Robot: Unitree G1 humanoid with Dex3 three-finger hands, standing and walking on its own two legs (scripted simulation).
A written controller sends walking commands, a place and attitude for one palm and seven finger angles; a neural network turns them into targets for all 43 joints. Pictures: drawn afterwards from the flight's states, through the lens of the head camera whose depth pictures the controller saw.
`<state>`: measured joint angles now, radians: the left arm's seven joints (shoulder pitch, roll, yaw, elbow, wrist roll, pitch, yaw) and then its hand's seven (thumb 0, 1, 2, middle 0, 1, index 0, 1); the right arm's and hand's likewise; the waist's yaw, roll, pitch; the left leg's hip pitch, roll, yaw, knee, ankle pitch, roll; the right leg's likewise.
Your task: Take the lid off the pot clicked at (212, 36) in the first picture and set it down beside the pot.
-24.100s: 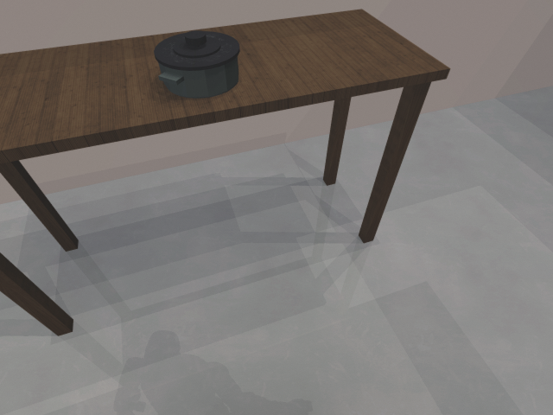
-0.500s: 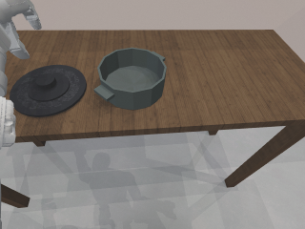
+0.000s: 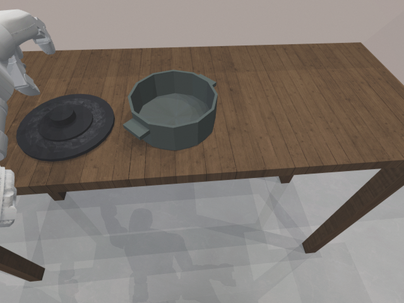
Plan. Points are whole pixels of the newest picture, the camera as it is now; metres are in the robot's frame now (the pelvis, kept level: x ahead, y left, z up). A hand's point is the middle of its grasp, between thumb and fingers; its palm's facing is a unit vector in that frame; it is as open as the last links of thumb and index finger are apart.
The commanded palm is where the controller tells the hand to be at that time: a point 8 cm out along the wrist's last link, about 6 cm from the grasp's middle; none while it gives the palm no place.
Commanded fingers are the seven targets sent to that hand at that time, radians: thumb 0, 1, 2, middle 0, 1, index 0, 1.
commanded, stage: draw the hand back to the body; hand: left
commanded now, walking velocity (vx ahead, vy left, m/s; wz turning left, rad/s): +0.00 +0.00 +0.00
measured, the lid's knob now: (62, 115) +0.50 +0.29 +0.09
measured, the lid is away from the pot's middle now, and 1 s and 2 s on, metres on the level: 0.24 0.24 0.24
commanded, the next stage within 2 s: step back with the hand held close in 1.92 s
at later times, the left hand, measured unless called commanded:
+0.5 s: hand (33, 56) +0.40 +0.22 +0.29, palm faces +0.40 -0.90 -0.20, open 10.7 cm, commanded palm +0.34 +0.27 +0.29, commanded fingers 0.00 0.22 0.87 -0.37 -0.55 -0.37 -0.55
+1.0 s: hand (39, 94) +0.33 +0.19 +0.28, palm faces +0.50 -0.84 -0.23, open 8.4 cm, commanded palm +0.27 +0.23 +0.28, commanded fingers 0.00 0.85 0.90 -0.21 -0.32 -0.21 -0.32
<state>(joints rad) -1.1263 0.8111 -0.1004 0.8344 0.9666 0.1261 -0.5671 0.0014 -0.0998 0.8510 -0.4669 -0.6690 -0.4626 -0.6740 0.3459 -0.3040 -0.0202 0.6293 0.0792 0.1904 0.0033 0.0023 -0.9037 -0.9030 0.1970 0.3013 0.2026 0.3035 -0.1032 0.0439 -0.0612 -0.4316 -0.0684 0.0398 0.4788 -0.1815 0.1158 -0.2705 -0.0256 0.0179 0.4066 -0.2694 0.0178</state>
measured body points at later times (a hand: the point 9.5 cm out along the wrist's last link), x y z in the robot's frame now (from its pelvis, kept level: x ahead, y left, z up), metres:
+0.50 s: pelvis -0.01 -0.04 +0.01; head +0.00 -0.02 +0.46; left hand +0.38 +0.27 +0.30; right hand +0.13 -0.28 -0.08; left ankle +0.03 +0.04 -0.74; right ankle -0.05 -0.17 -0.74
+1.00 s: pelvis +0.02 -0.08 +0.01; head +0.01 -0.10 +0.46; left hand +0.30 +0.23 +0.29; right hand +0.20 -0.33 -0.08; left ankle +0.03 +0.04 -0.74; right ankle -0.05 -0.17 -0.74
